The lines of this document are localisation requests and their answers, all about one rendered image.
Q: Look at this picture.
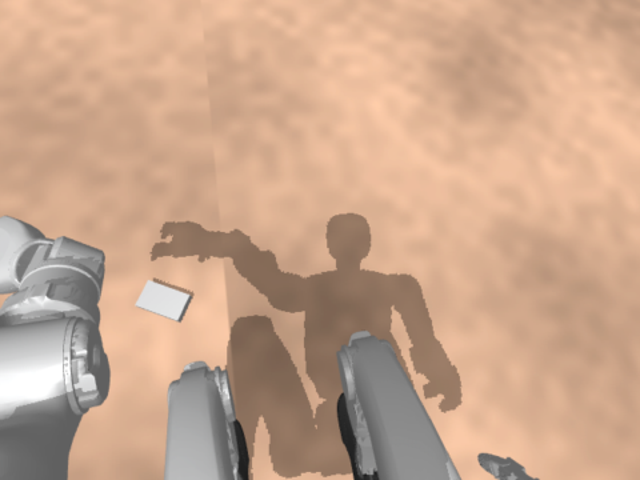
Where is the left robot hand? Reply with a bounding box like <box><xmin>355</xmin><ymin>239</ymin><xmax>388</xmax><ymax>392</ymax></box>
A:
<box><xmin>0</xmin><ymin>216</ymin><xmax>46</xmax><ymax>294</ymax></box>

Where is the right robot hand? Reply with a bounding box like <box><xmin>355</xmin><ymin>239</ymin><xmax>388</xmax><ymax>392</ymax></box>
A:
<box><xmin>478</xmin><ymin>453</ymin><xmax>540</xmax><ymax>480</ymax></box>

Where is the left robot arm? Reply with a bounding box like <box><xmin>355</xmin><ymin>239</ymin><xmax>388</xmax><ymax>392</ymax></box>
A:
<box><xmin>0</xmin><ymin>236</ymin><xmax>110</xmax><ymax>480</ymax></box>

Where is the small box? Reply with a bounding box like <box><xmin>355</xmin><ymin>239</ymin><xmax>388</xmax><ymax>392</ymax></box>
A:
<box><xmin>135</xmin><ymin>280</ymin><xmax>192</xmax><ymax>323</ymax></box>

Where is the right robot foot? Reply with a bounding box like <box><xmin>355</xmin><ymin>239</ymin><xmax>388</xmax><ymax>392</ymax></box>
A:
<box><xmin>337</xmin><ymin>392</ymin><xmax>379</xmax><ymax>480</ymax></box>

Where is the left robot foot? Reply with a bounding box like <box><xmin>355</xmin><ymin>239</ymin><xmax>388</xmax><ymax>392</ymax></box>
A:
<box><xmin>233</xmin><ymin>419</ymin><xmax>249</xmax><ymax>480</ymax></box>

